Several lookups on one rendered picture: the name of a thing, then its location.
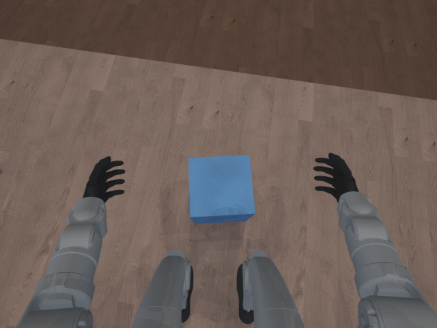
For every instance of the left robot upper arm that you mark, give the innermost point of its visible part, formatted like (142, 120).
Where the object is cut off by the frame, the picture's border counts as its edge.
(73, 317)

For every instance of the robot left foot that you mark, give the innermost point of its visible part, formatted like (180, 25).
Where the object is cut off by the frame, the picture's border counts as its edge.
(186, 312)

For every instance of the right robot forearm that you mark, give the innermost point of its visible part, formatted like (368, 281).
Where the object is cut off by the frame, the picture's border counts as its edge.
(378, 268)

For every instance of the right robot hand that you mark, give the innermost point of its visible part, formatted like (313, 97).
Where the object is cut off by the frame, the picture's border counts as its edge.
(342, 180)

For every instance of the left robot hand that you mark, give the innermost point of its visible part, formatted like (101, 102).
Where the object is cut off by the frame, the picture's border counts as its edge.
(97, 185)

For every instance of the left robot forearm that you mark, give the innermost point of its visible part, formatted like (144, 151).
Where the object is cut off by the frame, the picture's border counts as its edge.
(68, 281)

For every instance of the robot right thigh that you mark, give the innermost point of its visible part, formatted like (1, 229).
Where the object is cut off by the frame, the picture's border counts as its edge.
(273, 305)

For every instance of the right robot upper arm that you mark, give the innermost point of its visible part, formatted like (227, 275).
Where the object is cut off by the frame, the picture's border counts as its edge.
(394, 312)

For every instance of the carton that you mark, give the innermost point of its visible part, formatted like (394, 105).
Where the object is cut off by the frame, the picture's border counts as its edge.
(220, 189)

